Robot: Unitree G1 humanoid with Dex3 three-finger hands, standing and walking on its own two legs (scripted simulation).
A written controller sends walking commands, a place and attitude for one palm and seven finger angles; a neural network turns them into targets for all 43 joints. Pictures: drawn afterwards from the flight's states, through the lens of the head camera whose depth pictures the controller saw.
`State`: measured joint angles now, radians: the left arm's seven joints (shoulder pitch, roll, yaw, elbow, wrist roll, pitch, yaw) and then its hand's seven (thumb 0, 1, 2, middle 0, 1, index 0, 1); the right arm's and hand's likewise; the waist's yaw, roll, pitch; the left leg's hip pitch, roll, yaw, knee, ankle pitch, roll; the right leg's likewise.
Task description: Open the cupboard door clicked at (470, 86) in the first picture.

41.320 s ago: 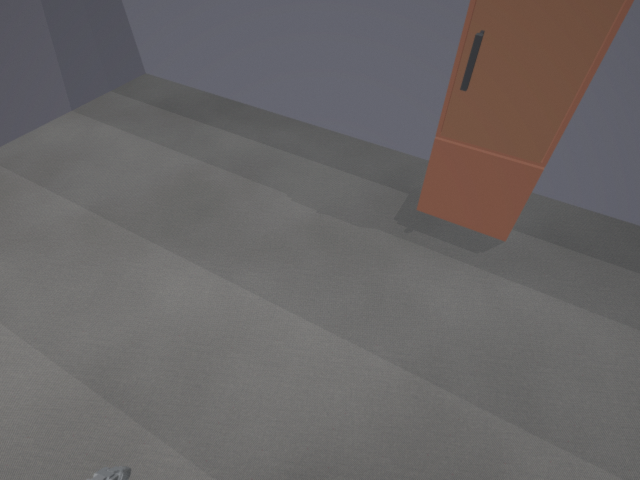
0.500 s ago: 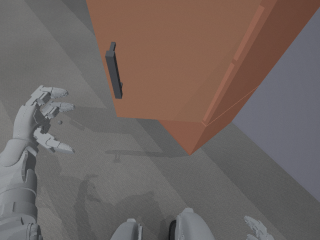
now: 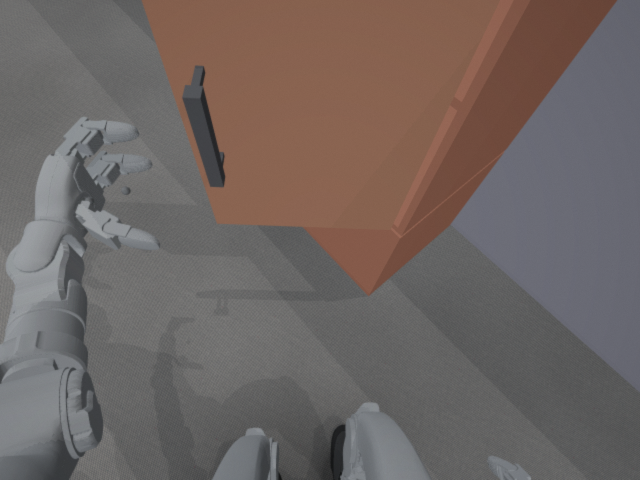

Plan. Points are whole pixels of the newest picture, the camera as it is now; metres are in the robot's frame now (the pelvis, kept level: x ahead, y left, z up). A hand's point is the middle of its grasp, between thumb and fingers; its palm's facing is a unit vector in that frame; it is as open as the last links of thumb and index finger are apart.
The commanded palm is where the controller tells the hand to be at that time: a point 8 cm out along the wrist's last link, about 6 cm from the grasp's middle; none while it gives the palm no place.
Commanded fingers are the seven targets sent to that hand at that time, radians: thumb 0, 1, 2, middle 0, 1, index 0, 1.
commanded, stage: move the hooked fingers beside the handle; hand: left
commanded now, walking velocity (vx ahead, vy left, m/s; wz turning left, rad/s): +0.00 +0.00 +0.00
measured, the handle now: (209, 132) +0.55 +0.14 +0.04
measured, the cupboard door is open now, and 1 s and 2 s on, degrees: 49 49 48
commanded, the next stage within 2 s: slide the fingers in behind the handle in 1.22 s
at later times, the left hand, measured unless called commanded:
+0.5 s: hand (160, 138) +0.53 +0.20 +0.05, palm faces -0.05 -1.00 -0.03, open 13.9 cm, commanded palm +0.50 +0.25 +0.04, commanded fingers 0.00 -0.50 0.30 -0.30 -1.20 -0.30 -1.20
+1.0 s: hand (152, 155) +0.50 +0.21 +0.05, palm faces -0.06 -1.00 -0.02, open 13.9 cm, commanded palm +0.48 +0.24 +0.04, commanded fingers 0.00 -0.50 0.30 -0.30 -1.20 -0.30 -1.20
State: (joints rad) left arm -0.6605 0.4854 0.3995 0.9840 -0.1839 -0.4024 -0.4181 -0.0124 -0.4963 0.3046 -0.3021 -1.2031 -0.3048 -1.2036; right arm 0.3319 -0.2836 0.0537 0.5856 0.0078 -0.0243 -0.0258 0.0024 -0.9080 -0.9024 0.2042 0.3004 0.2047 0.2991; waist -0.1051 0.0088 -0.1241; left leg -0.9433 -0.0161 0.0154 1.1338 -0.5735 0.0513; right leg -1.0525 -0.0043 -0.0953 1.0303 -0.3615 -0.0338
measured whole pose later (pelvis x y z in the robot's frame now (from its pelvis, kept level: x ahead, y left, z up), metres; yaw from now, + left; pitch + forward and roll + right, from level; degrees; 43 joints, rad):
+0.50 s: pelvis +0.00 +0.00 -0.01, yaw -1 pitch +27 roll -3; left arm -0.94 0.62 0.46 1.18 -0.10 -0.40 -0.37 -0.01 -0.50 0.30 -0.30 -1.20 -0.30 -1.20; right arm 0.39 -0.30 0.07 0.58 -0.02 0.05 -0.01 0.00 -0.91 -0.90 0.20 0.30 0.20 0.30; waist -0.20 0.02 -0.11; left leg -1.07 0.00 0.01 1.18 -0.58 0.05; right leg -1.18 0.01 -0.10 1.06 -0.35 -0.04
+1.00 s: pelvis +0.01 +0.00 +0.00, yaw -1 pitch +25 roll -3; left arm -0.83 0.53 0.40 1.11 -0.13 -0.43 -0.37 -0.01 -0.50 0.30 -0.30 -1.20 -0.30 -1.20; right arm 0.35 -0.29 0.05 0.57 -0.02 0.07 0.00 0.00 -0.91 -0.90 0.20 0.30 0.20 0.30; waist -0.16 0.02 -0.12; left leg -1.00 0.00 0.01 1.15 -0.59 0.05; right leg -1.10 0.01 -0.10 1.02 -0.36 -0.03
